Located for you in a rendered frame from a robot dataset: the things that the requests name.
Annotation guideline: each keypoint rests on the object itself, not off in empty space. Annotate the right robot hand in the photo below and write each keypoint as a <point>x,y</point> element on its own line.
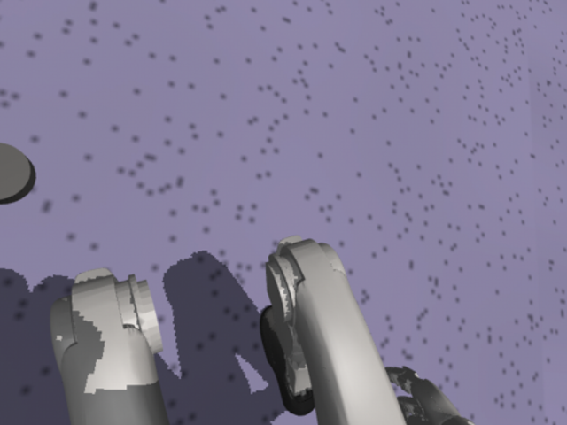
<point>428,406</point>

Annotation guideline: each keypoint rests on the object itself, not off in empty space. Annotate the tin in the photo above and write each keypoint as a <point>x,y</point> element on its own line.
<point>17,174</point>

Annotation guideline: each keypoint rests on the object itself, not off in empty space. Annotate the right robot foot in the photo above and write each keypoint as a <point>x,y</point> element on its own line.
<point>298,405</point>

